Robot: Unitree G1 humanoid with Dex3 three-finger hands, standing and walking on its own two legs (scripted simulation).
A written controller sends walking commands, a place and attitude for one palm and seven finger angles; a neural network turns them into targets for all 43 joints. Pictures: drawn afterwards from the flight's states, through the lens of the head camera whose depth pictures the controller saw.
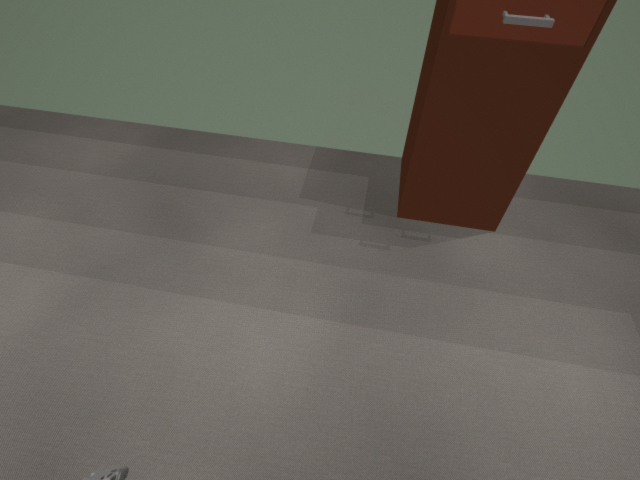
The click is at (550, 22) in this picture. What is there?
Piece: drawer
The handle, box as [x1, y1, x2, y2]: [502, 11, 554, 27]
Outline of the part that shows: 502,13 503,23 551,27 554,21 553,18 550,18 546,14 543,17 511,15 508,14 506,11 503,11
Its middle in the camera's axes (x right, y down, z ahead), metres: +0.58 -0.62 +1.09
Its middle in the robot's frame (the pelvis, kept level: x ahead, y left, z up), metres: +1.27 -0.52 +0.10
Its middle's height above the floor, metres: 0.87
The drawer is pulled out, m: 0.00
